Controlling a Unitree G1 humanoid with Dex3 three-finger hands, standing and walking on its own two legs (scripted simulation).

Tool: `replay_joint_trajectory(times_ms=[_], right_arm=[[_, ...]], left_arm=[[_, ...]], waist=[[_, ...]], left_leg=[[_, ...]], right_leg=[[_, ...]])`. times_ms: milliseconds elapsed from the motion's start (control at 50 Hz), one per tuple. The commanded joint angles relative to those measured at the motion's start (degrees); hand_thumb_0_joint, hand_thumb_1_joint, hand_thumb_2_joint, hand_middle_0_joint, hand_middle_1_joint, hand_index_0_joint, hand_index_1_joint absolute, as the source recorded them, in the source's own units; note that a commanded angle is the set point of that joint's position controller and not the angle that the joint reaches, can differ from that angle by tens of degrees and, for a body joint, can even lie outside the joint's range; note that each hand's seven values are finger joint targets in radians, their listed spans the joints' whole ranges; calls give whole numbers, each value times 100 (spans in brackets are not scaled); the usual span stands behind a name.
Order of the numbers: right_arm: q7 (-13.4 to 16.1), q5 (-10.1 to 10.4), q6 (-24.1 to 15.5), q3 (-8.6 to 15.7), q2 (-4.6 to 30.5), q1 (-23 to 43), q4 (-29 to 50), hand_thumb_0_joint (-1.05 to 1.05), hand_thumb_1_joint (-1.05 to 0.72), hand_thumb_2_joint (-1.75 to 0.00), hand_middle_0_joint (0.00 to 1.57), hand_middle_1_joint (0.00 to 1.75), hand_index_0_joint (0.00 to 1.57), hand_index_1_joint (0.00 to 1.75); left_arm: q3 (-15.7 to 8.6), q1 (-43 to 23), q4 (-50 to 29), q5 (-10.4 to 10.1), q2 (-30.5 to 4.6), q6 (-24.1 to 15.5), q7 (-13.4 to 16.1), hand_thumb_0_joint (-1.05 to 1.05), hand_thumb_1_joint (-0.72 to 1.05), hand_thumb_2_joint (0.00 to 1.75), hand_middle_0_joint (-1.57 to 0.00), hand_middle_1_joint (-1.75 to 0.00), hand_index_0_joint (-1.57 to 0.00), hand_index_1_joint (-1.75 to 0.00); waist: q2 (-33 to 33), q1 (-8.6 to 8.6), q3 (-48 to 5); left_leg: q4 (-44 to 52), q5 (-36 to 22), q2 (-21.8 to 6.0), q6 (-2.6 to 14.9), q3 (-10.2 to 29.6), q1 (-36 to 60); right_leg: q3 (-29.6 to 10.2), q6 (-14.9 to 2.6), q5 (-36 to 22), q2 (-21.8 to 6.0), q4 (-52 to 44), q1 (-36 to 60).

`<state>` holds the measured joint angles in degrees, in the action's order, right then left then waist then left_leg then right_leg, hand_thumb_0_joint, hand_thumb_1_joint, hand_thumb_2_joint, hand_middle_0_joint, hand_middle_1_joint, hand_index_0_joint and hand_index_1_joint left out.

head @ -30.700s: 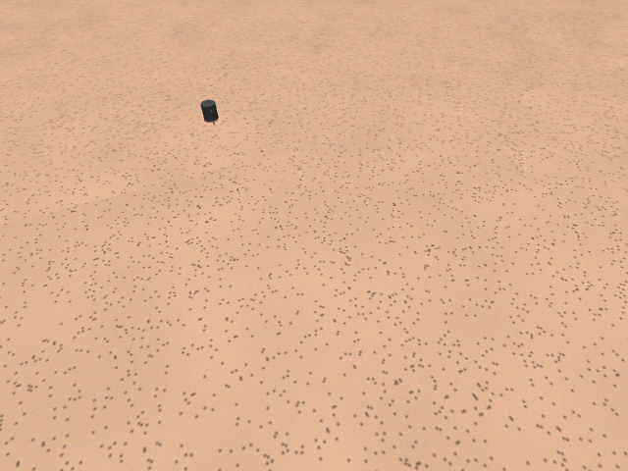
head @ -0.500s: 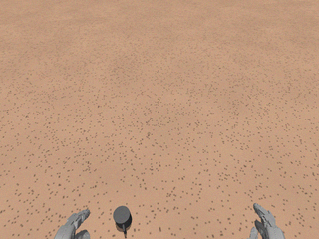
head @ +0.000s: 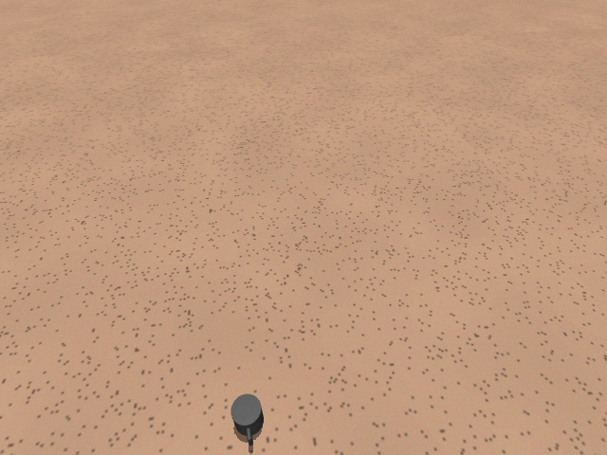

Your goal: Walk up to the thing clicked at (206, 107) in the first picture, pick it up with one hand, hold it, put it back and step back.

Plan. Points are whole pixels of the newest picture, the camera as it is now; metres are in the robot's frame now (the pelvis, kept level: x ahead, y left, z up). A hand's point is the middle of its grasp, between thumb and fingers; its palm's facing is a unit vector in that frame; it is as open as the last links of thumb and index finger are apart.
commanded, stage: stand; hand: left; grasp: from above
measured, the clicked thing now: (248, 420) +0.40 +0.21 -0.72
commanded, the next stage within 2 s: none
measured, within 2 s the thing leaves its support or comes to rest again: neither
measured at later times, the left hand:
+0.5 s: hand out of the picture +0.01 +0.23 -0.15, palm faces +0.03 -0.94 -0.34, open 7.4 cm
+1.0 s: hand out of the picture +0.06 +0.21 -0.15, palm faces +0.01 -0.95 -0.32, open 7.3 cm
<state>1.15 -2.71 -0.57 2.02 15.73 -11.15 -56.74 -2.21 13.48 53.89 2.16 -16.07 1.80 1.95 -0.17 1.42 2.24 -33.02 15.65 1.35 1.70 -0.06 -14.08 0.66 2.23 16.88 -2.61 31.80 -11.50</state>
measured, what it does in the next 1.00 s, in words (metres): stands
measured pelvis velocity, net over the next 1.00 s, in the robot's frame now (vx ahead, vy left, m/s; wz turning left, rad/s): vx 0.00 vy -0.02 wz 0.00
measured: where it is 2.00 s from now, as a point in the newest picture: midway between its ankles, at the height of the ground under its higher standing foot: outside the picture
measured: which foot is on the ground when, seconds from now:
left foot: down 0.00-1.00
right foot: down 0.00-1.00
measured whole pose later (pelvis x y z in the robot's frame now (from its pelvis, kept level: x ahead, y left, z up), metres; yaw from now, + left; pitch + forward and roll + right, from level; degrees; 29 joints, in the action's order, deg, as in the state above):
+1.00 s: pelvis +0.00 -0.02 +0.02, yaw +0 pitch -4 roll +0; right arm 0.8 -1.1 -0.2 0.5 17.0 -8.3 -65.7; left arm -1.4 8.2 66.0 1.2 -16.4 -0.1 1.0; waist 0.9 0.1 3.6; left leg -20.0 9.1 -0.4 -0.4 0.7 -6.7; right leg 1.5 0.5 10.8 -0.8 19.4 -4.5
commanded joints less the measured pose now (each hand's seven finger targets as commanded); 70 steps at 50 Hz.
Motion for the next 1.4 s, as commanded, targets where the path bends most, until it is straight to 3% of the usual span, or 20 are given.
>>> replay_joint_trajectory(times_ms=[0, 60, 80, 200, 280, 400, 440, 540, 560, 640, 720, 780, 840, 940, 980, 1020, 1140, 1180, 1300, 1380], right_arm=[[77, 50, -145, 278, 1142, 378, 266, 0, -90, -90, 20, 30, 20, 30], [81, 81, -144, 266, 1127, 310, 103, 0, -90, -90, 20, 30, 20, 30], [77, 85, -127, 256, 1136, 339, 53, 0, -90, -90, 20, 30, 20, 30], [51, 105, -78, 247, 1130, 379, -159, 0, -90, -90, 20, 30, 20, 30], [42, 100, -62, 228, 1173, 423, -244, 0, -90, -90, 20, 30, 20, 30], [12, 118, -57, 197, 1129, 464, -318, 0, -90, -90, 20, 30, 20, 30], [-2, 131, -44, 187, 1153, 456, -337, 0, -90, -90, 20, 30, 20, 30], [-3, 139, -52, 154, 1183, 445, -394, 0, -90, -90, 20, 30, 20, 30], [-5, 133, -39, 146, 1161, 455, -416, 0, -90, -90, 20, 30, 20, 30], [12, 140, -62, 116, 1200, 437, -460, 0, -90, -90, 20, 30, 20, 30], [14, 149, -71, 98, 1249, 428, -477, 0, -90, -90, 20, 30, 20, 30], [13, 167, -54, 41, 1062, 416, -547, 0, -90, -90, 20, 30, 20, 30], [15, 154, -89, 82, 1286, 454, -524, 0, -90, -90, 20, 30, 20, 30], [21, 164, -75, 52, 1210, 448, -587, 0, -90, -90, 20, 30, 20, 30], [19, 158, -74, 42, 1200, 498, -582, 0, -90, -90, 20, 30, 20, 30], [27, 163, -97, 63, 1282, 523, -566, 0, -90, -90, 20, 30, 20, 30], [36, 168, -114, 51, 1276, 552, -610, 0, -90, -90, 20, 30, 20, 30], [31, 166, -99, 51, 1274, 569, -613, 0, -90, -90, 20, 30, 20, 30], [17, 166, -126, 77, 1385, 629, -578, 0, -90, -90, 20, 30, 20, 30], [6, 174, -120, 76, 1398, 666, -576, 0, -90, -90, 20, 30, 20, 30]], left_arm=[[-244, -261, -105, -26, -921, -226, 45, 0, 90, 90, -20, -30, -20, -30], [-227, -325, 97, -34, -969, -260, 39, 0, 90, 90, -20, -30, -20, -30], [-206, -317, 179, -32, -944, -259, 40, 0, 90, 90, -20, -30, -20, -30], [-172, -310, 469, -20, -1015, -266, 36, 0, 90, 90, -20, -30, -20, -30], [-153, -316, 611, -28, -1012, -243, 19, 0, 90, 90, -20, -30, -20, -30], [-167, -360, 720, -47, -1119, -288, 14, 0, 90, 90, -20, -30, -20, -30], [-149, -348, 766, -41, -1143, -294, 8, 0, 90, 90, -20, -30, -20, -30], [-150, -479, 773, -73, -1154, -317, 11, 0, 90, 90, -20, -30, -20, -30], [-149, -481, 801, -76, -1177, -314, 14, 0, 90, 90, -20, -30, -20, -30], [-166, -529, 831, -94, -1178, -308, -4, 0, 90, 90, -20, -30, -20, -30], [-164, -524, 868, -101, -1182, -301, -24, 0, 90, 90, -20, -30, -20, -30], [-120, -524, 948, -105, -1037, -272, -30, 0, 90, 90, -20, -30, -20, -30], [-157, -631, 872, -106, -1192, -315, -35, 0, 90, 90, -20, -30, -20, -30], [-142, -674, 887, -124, -1140, -328, -32, 0, 90, 90, -20, -30, -20, -30], [-144, -673, 905, -117, -1146, -319, -36, 0, 90, 90, -20, -30, -20, -30], [-162, -724, 865, -114, -1212, -327, -31, 0, 90, 90, -20, -30, -20, -30], [-148, -783, 890, -123, -1146, -311, -46, 0, 90, 90, -20, -30, -20, -30], [-143, -758, 912, -117, -1189, -302, -51, 0, 90, 90, -20, -30, -20, -30], [-152, -889, 823, -120, -1285, -338, -62, 0, 90, 90, -20, -30, -20, -30], [-134, -856, 839, -117, -1299, -331, -67, 0, 90, 90, -20, -30, -20, -30]], waist=[[229, -17, -8], [137, -67, -68], [175, -65, 70], [44, -77, 77], [169, -61, 244], [63, -76, 154], [-122, -97, 283], [-23, -125, 69], [-100, -119, 193], [125, -108, 68], [47, -100, 73], [-44, -104, 168], [-42, -116, 35], [34, -124, -155], [-26, -112, -34], [84, -114, -199], [50, -110, -194], [-40, -116, -1], [75, -141, -272], [69, -135, -194]], left_leg=[[1409, -9, -633, 81, 961, 77], [1472, -358, -613, 37, 871, 319], [1564, -93, -624, 27, 904, 208], [1659, -37, -622, 10, 853, 431], [1877, 461, -656, 6, 925, 204], [1749, 93, -631, 1, 816, 351], [1677, 66, -600, 7, 782, 380], [1598, -373, -640, 25, 714, 609], [1623, -324, -620, 9, 711, 512], [1669, -406, -669, 12, 706, 541], [1698, -463, -680, 6, 695, 552], [1741, -509, -688, -4, 697, 527], [1635, -922, -718, -10, 655, 683], [1614, -1163, -738, -5, 603, 773], [1674, -1018, -720, -31, 604, 718], [1624, -1418, -767, -39, 594, 838], [1683, -1398, -803, -36, 601, 846], [1748, -1095, -782, -57, 609, 743], [1666, -1403, -827, -48, 582, 882], [1728, -1204, -830, -48, 593, 848]], right_leg=[[-308, -275, -395, -229, -843, 180], [-352, -263, -586, -287, -1034, 299], [-331, -241, -464, -267, -1073, 290], [-379, -236, -335, -333, -1331, 282], [-339, -228, -196, -288, -1345, 272], [-436, -239, -173, -365, -1501, 291], [-475, -229, 112, -379, -1651, 118], [-525, -261, -303, -434, -1669, 260], [-511, -245, -145, -405, -1710, 212], [-510, -275, -480, -418, -1626, 397], [-521, -269, -488, -418, -1658, 427], [-461, -279, -368, -377, -1663, 352], [-521, -265, -687, -429, -1714, 440], [-512, -265, -1085, -442, -1700, 630], [-497, -258, -924, -423, -1728, 547], [-486, -266, -1292, -450, -1661, 656], [-443, -262, -1175, -421, -1644, 654], [-457, -265, -889, -411, -1724, 505], [-482, -282, -1209, -466, -1674, 662], [-477, -289, -1019, -453, -1705, 607]])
